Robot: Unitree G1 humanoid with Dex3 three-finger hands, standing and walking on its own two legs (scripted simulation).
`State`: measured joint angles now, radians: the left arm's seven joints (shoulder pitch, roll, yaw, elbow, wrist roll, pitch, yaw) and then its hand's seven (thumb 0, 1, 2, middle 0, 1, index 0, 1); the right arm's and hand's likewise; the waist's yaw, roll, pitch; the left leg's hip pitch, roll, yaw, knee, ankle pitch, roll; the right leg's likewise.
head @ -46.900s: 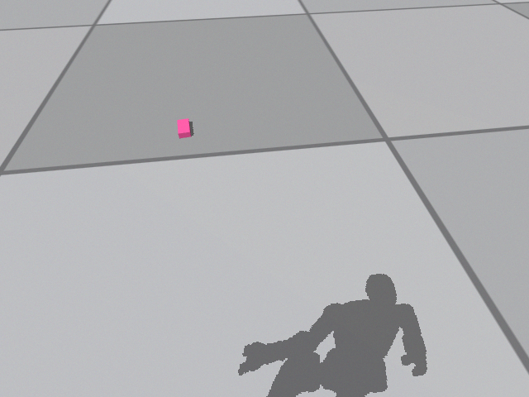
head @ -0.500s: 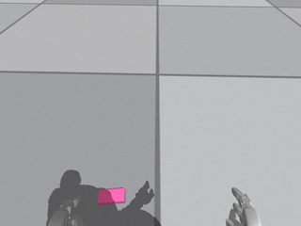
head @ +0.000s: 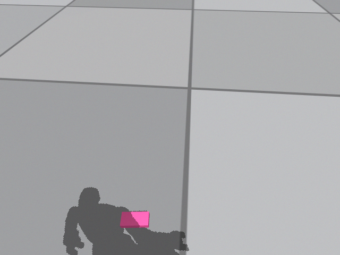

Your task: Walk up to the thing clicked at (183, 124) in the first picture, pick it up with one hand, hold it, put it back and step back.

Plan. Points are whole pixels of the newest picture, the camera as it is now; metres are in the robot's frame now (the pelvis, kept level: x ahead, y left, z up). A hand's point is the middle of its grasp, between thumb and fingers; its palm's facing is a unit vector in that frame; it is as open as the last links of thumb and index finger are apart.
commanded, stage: stand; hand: left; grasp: from above
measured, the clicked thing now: (135, 219) +0.46 +0.24 -0.75
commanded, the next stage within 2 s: none
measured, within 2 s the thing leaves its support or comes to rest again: neither
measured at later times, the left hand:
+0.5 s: hand out of the picture +0.03 +0.24 -0.15, palm faces +0.02 -0.94 -0.35, open 7.4 cm
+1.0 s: hand out of the picture +0.06 +0.23 -0.14, palm faces +0.00 -0.94 -0.33, open 7.4 cm
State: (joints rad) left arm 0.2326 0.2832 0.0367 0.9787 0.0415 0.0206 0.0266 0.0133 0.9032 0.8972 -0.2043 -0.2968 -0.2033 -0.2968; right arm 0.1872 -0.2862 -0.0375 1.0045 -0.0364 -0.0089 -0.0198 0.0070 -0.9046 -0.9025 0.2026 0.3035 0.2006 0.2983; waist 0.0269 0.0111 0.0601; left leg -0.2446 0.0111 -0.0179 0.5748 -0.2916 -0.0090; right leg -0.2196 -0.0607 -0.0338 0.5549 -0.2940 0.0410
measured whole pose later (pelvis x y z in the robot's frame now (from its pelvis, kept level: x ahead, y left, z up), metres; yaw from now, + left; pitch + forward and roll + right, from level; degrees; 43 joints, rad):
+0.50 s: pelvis -0.01 -0.01 +0.01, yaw +0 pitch -4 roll +0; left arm 0.16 0.30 0.03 1.15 0.03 0.00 0.02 0.01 0.90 0.90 -0.21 -0.30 -0.20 -0.30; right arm 0.16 -0.31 -0.02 1.12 -0.02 0.00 -0.01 0.00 -0.91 -0.90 0.20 0.30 0.20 0.30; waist 0.02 0.03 0.06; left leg -0.13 0.02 -0.02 0.39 -0.18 -0.02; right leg -0.11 -0.04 -0.05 0.37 -0.19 0.03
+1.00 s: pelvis +0.00 -0.01 +0.02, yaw -1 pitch -3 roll +0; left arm 0.11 0.31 0.03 1.17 0.03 -0.01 0.00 0.01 0.90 0.90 -0.21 -0.30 -0.20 -0.30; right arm 0.13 -0.32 -0.01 1.14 -0.02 -0.01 -0.01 0.00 -0.90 -0.90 0.20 0.30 0.20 0.30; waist 0.01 0.02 0.07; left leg -0.12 0.03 -0.01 0.35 -0.18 -0.03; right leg -0.11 -0.04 -0.04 0.34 -0.18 0.03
